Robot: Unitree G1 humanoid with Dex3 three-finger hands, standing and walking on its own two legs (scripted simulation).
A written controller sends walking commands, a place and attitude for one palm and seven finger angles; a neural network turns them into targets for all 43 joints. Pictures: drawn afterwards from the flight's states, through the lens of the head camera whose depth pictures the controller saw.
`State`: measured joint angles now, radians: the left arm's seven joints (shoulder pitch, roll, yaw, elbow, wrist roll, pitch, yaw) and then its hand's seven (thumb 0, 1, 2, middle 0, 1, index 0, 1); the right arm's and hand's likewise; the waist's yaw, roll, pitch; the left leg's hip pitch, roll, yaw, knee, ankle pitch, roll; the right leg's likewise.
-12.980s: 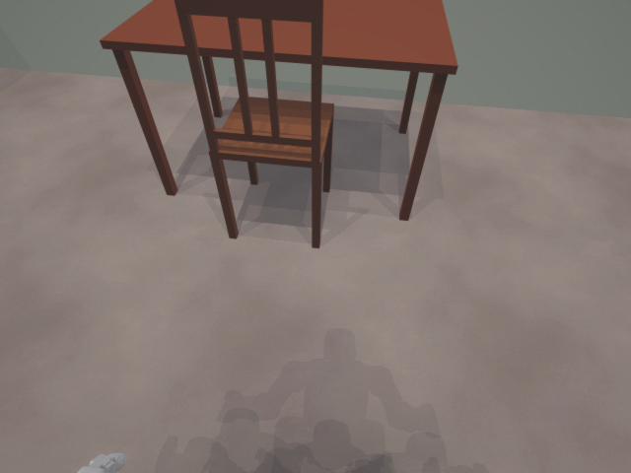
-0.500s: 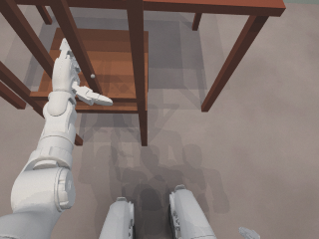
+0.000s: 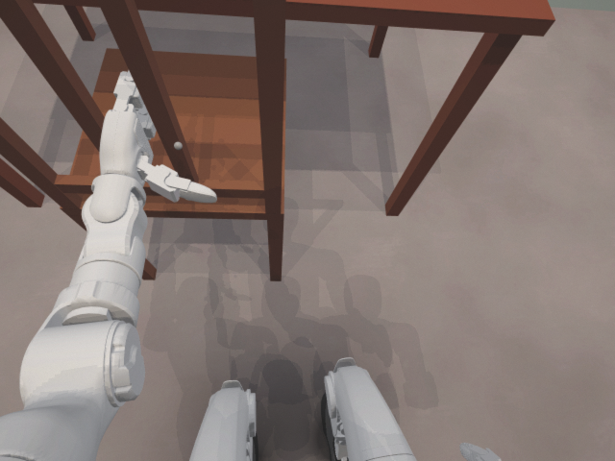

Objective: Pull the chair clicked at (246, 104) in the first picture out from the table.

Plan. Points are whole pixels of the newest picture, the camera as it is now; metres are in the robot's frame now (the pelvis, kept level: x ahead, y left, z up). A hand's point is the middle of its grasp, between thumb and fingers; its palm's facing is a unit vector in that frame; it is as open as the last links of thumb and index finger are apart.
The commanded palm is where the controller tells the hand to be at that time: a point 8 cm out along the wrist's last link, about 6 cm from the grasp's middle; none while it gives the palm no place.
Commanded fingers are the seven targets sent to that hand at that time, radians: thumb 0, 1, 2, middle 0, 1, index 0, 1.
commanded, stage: hook a spindle and tug to test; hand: left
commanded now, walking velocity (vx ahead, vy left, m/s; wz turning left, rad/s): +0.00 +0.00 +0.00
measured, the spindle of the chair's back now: (80, 103) +0.54 +0.23 +0.07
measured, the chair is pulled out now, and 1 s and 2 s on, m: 0.00 0.00 0.06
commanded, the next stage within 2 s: step backward, pulling the chair out in 1.50 s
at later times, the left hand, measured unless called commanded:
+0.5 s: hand (176, 146) +0.50 +0.13 +0.04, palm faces -0.08 -1.00 -0.04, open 13.2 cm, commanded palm +0.48 +0.17 +0.04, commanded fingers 0.00 0.12 0.56 -0.50 -1.45 -0.50 -1.45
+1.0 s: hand (182, 145) +0.50 +0.12 +0.04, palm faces -0.06 -1.00 -0.03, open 5.3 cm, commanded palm +0.47 +0.17 +0.04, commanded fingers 0.00 0.90 0.90 -0.50 -1.45 -0.50 -1.45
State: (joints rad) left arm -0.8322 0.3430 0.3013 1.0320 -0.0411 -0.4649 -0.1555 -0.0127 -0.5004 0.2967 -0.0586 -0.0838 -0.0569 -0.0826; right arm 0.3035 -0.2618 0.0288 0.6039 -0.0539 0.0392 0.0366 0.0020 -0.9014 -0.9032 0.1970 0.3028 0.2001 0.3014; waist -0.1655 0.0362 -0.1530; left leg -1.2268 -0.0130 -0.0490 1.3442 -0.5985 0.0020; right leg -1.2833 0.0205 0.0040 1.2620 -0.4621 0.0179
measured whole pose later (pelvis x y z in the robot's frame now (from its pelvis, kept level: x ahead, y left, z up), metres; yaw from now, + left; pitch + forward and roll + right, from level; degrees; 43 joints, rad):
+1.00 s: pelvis +0.01 +0.00 +0.00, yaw +0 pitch +28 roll -2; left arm -0.79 0.32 0.30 0.98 -0.06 -0.45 -0.13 0.01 0.71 0.81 -0.48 -1.45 -0.45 -1.45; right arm 0.30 -0.25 0.03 0.59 -0.05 0.06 0.04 0.00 -0.90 -0.90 0.20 0.30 0.20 0.30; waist -0.17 0.04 -0.16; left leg -1.21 -0.01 -0.04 1.33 -0.61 0.00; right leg -1.27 0.03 0.01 1.25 -0.47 0.02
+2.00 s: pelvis +0.03 +0.01 +0.11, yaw -2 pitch +15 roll -2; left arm -0.65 0.22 0.08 1.10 -0.04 -0.21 0.06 0.03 0.69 0.75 -0.34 -1.17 -0.49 -1.45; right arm 0.30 -0.25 -0.02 0.66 0.05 0.12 -0.11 0.00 -0.90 -0.90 0.20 0.30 0.20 0.30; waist -0.12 0.02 -0.02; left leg -0.62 0.01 0.00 0.73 -0.38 0.02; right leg -0.68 0.02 0.03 0.66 -0.22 0.03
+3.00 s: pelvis -0.06 +0.00 +0.10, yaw -4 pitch +4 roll +2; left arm -0.46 0.13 -0.01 1.05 -0.06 -0.27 0.10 0.02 0.64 0.79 -0.38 -1.20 -0.49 -1.45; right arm 0.24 -0.24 0.02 0.72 0.07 -0.01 -0.14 0.00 -0.90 -0.90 0.20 0.30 0.20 0.30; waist -0.06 0.02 0.09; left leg -0.50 0.00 0.10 0.70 -0.32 0.00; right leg -0.60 -0.04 0.04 0.66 -0.13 0.01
